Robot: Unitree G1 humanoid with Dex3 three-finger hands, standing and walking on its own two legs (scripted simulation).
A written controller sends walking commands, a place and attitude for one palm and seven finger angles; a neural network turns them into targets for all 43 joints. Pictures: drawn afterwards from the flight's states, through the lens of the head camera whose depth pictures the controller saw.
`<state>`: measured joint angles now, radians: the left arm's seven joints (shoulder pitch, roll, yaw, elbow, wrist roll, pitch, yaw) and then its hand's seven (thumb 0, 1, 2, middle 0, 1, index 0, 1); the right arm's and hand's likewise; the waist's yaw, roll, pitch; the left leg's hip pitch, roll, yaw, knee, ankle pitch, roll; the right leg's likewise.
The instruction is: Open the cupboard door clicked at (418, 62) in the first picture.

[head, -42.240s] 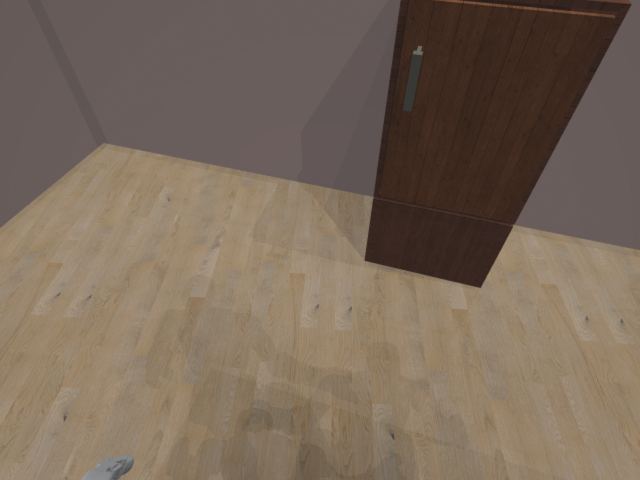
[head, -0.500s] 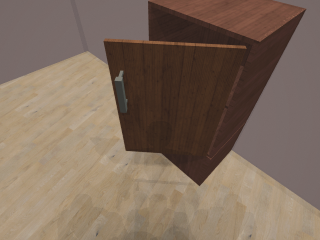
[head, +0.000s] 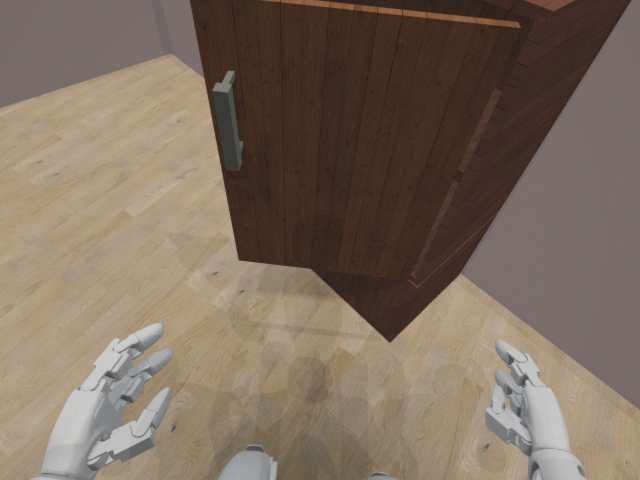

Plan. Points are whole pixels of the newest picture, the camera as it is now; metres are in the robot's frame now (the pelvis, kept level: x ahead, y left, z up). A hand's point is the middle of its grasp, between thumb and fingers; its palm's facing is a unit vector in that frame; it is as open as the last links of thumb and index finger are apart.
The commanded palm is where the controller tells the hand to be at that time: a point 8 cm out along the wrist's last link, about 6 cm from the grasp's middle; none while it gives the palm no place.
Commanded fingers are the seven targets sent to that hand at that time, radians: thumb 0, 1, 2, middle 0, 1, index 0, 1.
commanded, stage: raise the hand with hooked fingers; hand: left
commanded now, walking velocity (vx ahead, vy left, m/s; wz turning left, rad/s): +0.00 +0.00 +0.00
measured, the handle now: (231, 122) +0.60 +0.19 +0.10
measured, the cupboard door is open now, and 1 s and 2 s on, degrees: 41 41 41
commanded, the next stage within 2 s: move the hooked fingers beside the handle in 1.70 s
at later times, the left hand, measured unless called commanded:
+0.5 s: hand (98, 352) +0.23 +0.25 +0.07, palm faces +0.06 -1.00 -0.07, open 11.5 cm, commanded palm +0.20 +0.30 +0.07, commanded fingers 0.00 -0.17 0.44 -0.28 -0.99 -0.28 -0.99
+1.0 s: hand (67, 310) +0.26 +0.29 +0.09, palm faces -0.02 -1.00 -0.05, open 13.8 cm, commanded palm +0.24 +0.35 +0.11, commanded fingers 0.00 -0.50 0.30 -0.30 -1.20 -0.30 -1.20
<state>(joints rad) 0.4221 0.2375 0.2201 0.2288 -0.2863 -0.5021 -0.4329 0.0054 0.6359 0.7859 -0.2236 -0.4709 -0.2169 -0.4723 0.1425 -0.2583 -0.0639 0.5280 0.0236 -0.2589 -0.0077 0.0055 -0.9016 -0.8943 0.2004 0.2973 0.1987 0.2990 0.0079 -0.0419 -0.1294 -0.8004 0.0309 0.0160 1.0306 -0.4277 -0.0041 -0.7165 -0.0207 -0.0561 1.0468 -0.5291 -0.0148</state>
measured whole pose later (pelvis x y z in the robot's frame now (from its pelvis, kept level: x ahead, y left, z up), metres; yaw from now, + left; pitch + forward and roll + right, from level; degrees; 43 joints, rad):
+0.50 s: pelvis +0.00 +0.00 +0.00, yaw +0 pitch +12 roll -2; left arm 0.30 0.33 0.38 0.13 -0.39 -0.34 -0.41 0.01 0.05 0.54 -0.27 -0.84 -0.26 -0.84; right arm 0.34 -0.25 -0.01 0.59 0.04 -0.22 -0.07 0.01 -0.90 -0.89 0.20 0.30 0.20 0.30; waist -0.02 0.04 -0.13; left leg -0.81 0.05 0.00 1.02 -0.42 0.00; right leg -0.71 0.00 -0.07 1.00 -0.50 -0.01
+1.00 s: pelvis +0.00 +0.03 +0.02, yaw +1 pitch +8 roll -3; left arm 0.08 0.41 0.36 0.26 -0.34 -0.19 -0.48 -0.01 -0.46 0.32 -0.30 -1.17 -0.29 -1.17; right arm 0.25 -0.26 0.06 0.52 0.05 -0.23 -0.08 0.01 -0.90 -0.89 0.20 0.30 0.20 0.30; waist 0.01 0.03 -0.09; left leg -0.68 0.02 0.00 0.92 -0.39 0.04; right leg -0.55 -0.02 -0.07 0.85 -0.44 0.02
